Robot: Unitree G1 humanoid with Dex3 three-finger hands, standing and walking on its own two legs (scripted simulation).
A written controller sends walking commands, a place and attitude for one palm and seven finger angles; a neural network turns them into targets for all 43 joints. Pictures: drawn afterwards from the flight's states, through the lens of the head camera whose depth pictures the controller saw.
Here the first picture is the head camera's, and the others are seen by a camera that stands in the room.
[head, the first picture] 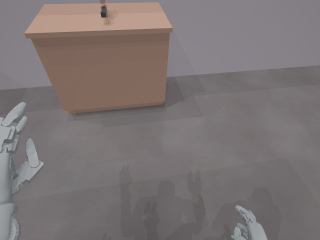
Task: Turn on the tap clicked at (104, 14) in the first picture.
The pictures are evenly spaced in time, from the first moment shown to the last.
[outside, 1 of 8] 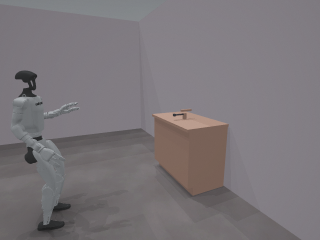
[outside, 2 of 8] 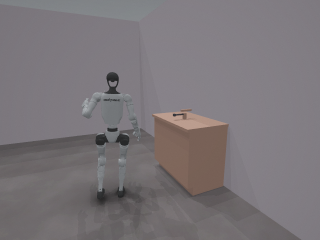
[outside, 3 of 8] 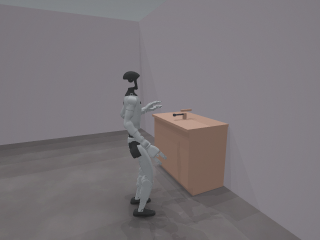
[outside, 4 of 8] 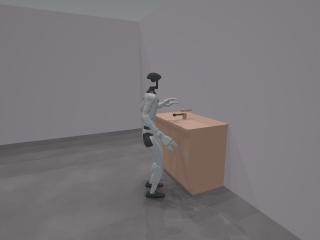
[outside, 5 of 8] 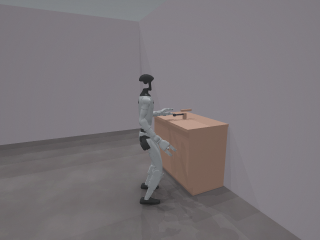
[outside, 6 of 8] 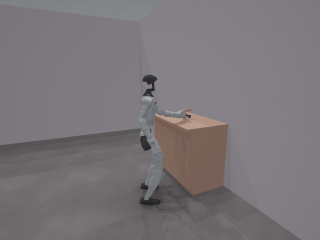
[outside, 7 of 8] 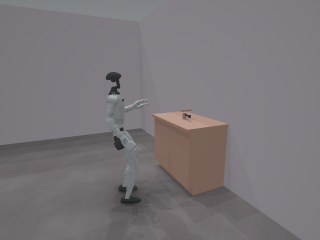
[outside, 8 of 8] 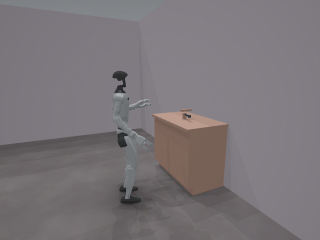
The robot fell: no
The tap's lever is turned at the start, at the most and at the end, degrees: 0 80 80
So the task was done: yes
